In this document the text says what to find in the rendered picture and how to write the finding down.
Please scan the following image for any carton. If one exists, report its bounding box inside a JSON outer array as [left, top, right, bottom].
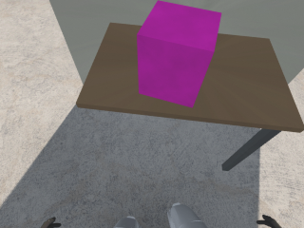
[[137, 0, 221, 108]]

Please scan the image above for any robot right hand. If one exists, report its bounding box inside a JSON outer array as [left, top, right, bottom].
[[256, 215, 282, 228]]

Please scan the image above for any robot thigh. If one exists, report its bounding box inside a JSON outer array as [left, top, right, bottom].
[[167, 204, 208, 228], [114, 218, 142, 228]]

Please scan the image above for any table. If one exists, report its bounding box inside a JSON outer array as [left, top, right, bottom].
[[76, 22, 304, 171]]

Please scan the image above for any robot left hand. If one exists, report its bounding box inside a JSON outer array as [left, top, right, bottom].
[[41, 217, 62, 228]]

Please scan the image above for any robot right thigh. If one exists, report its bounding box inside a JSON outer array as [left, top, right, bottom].
[[167, 204, 208, 228]]

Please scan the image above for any robot left thigh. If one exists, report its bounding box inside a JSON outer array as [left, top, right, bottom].
[[114, 218, 142, 228]]

